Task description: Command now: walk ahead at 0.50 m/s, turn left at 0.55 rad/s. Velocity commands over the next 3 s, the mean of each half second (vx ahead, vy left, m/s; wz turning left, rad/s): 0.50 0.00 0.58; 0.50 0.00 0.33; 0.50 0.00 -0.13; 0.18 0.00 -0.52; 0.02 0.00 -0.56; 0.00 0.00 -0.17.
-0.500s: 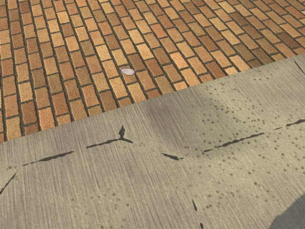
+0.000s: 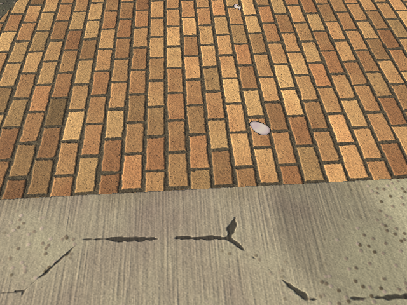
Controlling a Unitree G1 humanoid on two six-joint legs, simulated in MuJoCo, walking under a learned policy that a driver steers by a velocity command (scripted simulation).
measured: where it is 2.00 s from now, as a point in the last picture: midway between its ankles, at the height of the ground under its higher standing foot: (152, 191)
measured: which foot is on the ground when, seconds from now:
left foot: down 0.00-0.52, up 0.54-0.98, down 1.00-1.00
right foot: up 0.00-0.48, down 0.50-1.00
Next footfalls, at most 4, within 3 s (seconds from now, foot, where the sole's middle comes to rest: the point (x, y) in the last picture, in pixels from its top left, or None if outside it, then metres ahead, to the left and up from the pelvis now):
0.50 right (231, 295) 0.48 -0.05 -0.75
1.00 left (140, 260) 0.59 0.24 -0.75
1.56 right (173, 193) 0.85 0.15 -0.75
2.00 left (129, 163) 1.10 0.36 -0.90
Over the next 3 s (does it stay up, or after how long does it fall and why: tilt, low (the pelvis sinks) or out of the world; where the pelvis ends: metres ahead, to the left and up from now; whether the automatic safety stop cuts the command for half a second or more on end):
stays up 1.08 0.27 -0.13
